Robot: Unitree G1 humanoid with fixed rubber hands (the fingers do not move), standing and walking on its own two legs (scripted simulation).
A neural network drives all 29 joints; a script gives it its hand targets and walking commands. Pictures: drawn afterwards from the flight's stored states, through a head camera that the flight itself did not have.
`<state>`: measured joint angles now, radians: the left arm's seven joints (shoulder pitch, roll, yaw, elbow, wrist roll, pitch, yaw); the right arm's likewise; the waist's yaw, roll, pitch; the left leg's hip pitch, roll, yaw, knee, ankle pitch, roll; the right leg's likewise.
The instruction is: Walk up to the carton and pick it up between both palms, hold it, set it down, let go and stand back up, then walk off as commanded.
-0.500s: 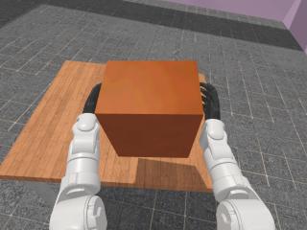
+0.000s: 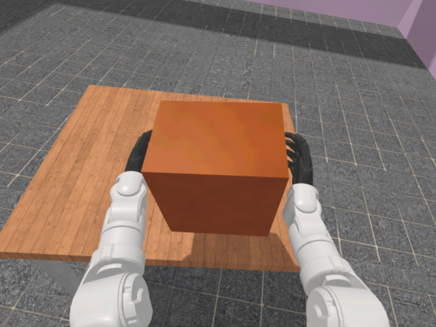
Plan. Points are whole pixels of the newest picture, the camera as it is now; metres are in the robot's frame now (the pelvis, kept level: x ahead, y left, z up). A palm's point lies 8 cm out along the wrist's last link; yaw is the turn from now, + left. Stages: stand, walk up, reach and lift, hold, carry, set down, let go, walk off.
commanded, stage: set down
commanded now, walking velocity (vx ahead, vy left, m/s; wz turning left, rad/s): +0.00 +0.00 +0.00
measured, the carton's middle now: (219, 175) +0.39 -0.03 +0.04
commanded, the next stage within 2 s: none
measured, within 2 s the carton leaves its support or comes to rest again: neither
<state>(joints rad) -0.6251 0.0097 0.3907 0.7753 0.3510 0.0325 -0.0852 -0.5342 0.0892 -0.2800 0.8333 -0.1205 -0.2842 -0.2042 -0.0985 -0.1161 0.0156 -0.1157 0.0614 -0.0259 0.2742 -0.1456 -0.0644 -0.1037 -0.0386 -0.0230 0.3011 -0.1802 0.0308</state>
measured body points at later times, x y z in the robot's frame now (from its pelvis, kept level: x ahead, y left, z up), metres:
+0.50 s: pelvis +0.02 +0.00 +0.00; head +0.05 +0.05 +0.45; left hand +0.43 +0.13 +0.03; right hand +0.37 -0.18 +0.06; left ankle +0.00 +0.16 -0.75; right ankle -0.01 -0.14 -0.75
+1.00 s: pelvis +0.02 +0.01 +0.00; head +0.08 +0.05 +0.44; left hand +0.44 +0.14 +0.00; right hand +0.36 -0.17 +0.02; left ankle +0.00 +0.16 -0.75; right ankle -0.01 -0.14 -0.75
